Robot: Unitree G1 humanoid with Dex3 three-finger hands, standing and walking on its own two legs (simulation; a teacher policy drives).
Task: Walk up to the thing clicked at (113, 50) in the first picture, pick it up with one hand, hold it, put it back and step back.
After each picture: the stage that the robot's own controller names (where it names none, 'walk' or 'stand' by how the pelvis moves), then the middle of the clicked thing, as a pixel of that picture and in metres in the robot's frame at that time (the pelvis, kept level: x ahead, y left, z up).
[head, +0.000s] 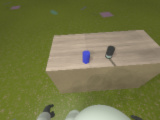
stand; (109, 52) +0.62 -0.16 -0.06
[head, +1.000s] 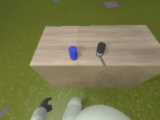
walk; (100, 49) +0.56 -0.05 -0.04
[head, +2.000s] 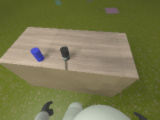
walk; (65, 53) +0.50 +0.25 -0.03
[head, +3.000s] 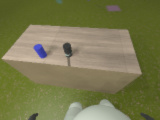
stand; (67, 50) +0.53 +0.22 -0.02
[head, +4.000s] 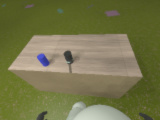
stand; (68, 57) +0.50 +0.24 -0.04
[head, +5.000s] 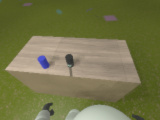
stand; (69, 60) +0.49 +0.21 -0.06
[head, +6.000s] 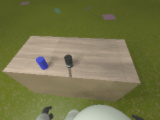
stand; (68, 61) +0.48 +0.21 -0.07
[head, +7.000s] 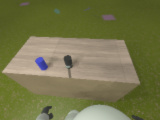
stand; (68, 62) +0.47 +0.22 -0.07
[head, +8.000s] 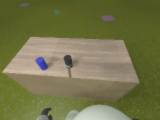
stand; (68, 61) +0.48 +0.22 -0.07
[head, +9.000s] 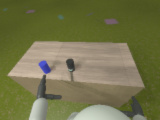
rise first; (70, 65) +0.45 +0.22 -0.06
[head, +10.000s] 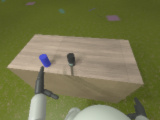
go down; (71, 59) +0.49 +0.21 -0.05
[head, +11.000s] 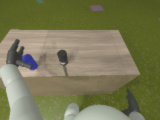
go down; (63, 58) +0.46 +0.20 -0.01
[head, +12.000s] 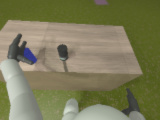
approach; (63, 53) +0.47 +0.20 +0.00
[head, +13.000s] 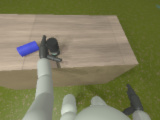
close; (53, 47) +0.48 +0.22 +0.04
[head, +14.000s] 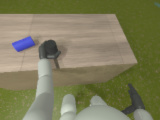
lift; (52, 49) +0.46 +0.22 +0.03
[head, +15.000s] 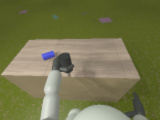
lift; (66, 63) +0.34 +0.16 +0.13
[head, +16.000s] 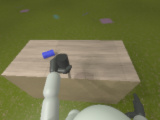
hold; (63, 64) +0.32 +0.18 +0.13
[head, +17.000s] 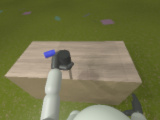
hold; (65, 60) +0.33 +0.17 +0.16
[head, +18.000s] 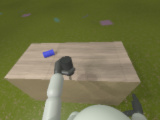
crouch; (67, 66) +0.32 +0.16 +0.12
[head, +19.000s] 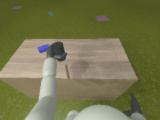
crouch; (59, 51) +0.42 +0.21 +0.14
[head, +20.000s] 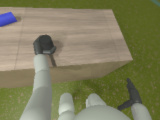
lower; (48, 45) +0.49 +0.22 +0.02
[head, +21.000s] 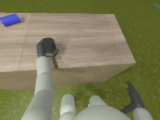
lower; (50, 48) +0.48 +0.22 +0.04
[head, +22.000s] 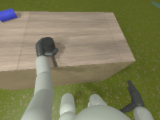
lower; (49, 47) +0.48 +0.22 +0.04
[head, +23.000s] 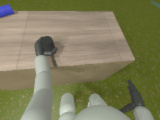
lower; (49, 46) +0.48 +0.22 +0.04
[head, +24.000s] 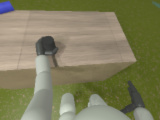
loosen; (50, 46) +0.48 +0.22 +0.04
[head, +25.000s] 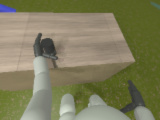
withdraw; (49, 48) +0.48 +0.22 +0.04
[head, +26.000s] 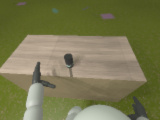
sink last; (69, 61) +0.45 +0.20 -0.01
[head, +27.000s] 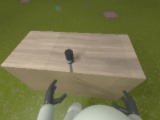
stand; (69, 56) +0.48 +0.21 -0.01
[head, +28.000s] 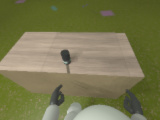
stand; (66, 57) +0.47 +0.22 +0.00
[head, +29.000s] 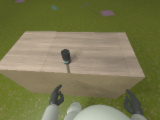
stand; (66, 57) +0.47 +0.22 +0.01
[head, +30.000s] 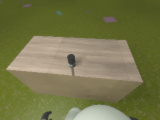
stand; (71, 61) +0.48 +0.19 -0.05
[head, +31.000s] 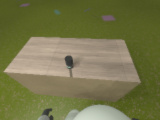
stand; (69, 62) +0.47 +0.21 -0.07
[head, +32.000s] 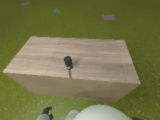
stand; (68, 63) +0.46 +0.21 -0.07
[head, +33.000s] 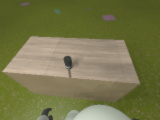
walk; (68, 62) +0.46 +0.22 -0.07
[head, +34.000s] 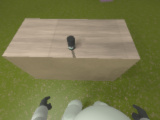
walk; (71, 43) +0.59 +0.19 -0.04
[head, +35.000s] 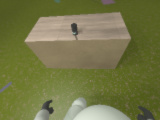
walk; (74, 29) +0.87 +0.25 -0.05
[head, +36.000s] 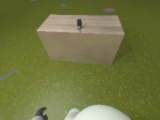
stand; (79, 24) +1.12 +0.20 -0.05
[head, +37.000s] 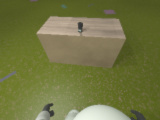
stand; (80, 27) +1.07 +0.18 -0.07
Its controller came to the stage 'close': yes
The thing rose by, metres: 0.22
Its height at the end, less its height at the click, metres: +0.00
